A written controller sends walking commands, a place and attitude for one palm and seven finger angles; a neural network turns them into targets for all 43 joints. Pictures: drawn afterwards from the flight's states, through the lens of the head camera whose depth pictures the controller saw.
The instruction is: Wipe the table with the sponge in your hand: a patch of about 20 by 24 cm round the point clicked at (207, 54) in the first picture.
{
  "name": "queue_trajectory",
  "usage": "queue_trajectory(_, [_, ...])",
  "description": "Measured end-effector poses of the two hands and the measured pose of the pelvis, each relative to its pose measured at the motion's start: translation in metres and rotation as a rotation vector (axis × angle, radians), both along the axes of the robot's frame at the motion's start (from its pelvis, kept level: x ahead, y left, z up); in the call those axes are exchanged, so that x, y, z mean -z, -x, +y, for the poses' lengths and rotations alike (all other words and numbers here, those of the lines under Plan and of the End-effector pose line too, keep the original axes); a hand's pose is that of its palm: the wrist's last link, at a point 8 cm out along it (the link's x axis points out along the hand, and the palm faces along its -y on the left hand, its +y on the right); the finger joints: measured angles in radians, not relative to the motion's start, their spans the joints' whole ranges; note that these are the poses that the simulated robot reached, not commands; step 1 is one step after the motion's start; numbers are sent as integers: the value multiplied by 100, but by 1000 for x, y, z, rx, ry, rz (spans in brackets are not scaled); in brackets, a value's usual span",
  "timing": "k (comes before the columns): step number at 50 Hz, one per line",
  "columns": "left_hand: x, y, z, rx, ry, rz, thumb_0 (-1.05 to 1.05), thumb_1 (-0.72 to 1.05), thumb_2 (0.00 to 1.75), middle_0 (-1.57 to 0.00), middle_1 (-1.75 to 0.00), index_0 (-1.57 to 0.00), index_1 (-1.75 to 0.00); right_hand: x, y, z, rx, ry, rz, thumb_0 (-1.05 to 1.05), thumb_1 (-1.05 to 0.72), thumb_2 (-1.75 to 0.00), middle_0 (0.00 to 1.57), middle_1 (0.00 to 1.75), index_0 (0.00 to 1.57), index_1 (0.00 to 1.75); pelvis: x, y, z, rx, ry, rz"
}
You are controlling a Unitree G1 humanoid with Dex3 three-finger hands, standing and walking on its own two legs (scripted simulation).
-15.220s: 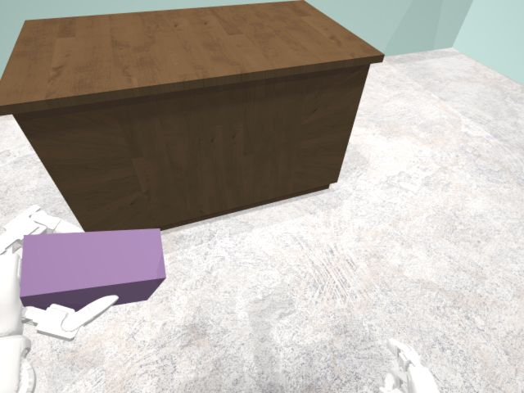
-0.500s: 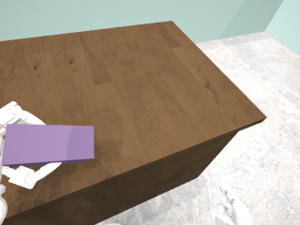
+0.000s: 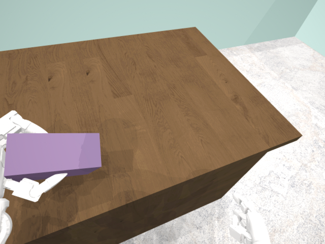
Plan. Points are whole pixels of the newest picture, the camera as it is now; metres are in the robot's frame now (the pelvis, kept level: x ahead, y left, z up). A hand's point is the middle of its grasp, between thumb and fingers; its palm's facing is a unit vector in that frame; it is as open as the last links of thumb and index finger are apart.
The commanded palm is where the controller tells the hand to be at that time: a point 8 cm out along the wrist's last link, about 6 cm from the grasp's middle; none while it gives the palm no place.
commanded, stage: come to a stop and stand still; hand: left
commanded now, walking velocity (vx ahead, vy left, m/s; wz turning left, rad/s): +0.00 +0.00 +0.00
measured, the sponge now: (69, 156) +0.24 +0.21 +0.13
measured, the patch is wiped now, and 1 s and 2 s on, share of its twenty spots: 0.00 0.00 0.00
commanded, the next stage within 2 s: look again from close up in 0.04 s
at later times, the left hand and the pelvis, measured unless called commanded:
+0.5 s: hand (43, 153) +0.23 +0.24 +0.16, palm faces +0.36 -0.84 -0.41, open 9.9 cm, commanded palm +0.16 +0.27 +0.18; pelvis +0.00 -0.01 +0.00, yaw +1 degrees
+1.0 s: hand (27, 166) +0.20 +0.25 +0.17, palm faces +0.43 -0.60 -0.67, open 9.9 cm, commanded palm +0.16 +0.26 +0.20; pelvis -0.01 -0.06 -0.01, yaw +3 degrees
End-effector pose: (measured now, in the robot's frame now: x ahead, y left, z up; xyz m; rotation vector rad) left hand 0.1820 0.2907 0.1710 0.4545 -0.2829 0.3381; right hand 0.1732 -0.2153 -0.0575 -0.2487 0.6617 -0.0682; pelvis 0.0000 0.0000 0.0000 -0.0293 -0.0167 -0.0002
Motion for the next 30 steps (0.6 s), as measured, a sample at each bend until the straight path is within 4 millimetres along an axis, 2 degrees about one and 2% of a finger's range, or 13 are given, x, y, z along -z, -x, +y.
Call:
queue_trajectory(24, [3, -4, -13, -9, 16, 45, 0, -49, 104, -76, -136, -76, -136, 10, 8, -15, 43, -10, 47, 2, -90, -90, 20, 30, 20, 30, -1, -5, -8, -3, -3, 3])
queue_trajectory(27, [-23, -18, 0, -5, -148, -8, 0, -49, 104, -76, -136, -76, -136, 14, 6, -14, -17, 26, 57, 1, -90, -90, 20, 30, 20, 30, 3, -1, -13, -28, -12, 1])
queue_trajectory(30, [-41, -27, 18, -73, -95, -4, 0, -49, 104, -76, -136, -76, -136, 17, -1, -16, -64, 6, 58, 2, -90, -90, 20, 30, 20, 30, 4, 0, -18, -15, -18, -5])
